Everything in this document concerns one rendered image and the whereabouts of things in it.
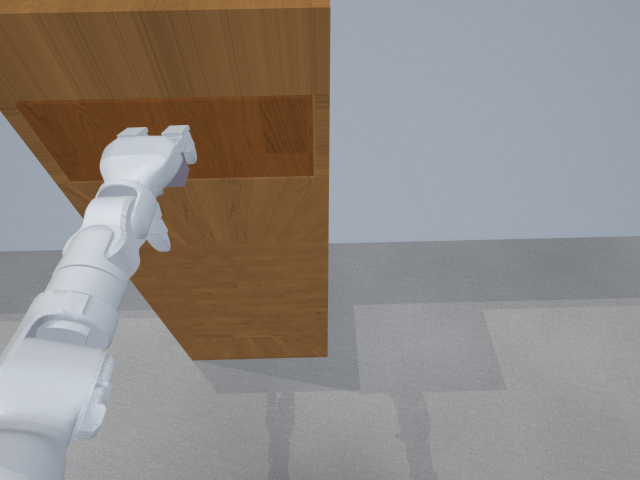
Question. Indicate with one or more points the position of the drawer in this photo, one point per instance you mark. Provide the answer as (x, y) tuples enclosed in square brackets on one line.
[(238, 136)]

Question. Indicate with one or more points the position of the handle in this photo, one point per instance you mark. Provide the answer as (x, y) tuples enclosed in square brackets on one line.
[(180, 178)]

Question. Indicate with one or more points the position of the left robot hand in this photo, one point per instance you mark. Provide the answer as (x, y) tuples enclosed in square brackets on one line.
[(151, 161)]

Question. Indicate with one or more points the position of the left robot forearm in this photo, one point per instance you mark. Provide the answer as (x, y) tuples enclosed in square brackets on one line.
[(79, 305)]

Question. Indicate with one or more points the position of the robot left upper arm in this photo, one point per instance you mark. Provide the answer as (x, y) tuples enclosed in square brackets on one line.
[(50, 394)]

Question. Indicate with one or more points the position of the cabinet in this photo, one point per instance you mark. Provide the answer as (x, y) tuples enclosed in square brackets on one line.
[(247, 273)]

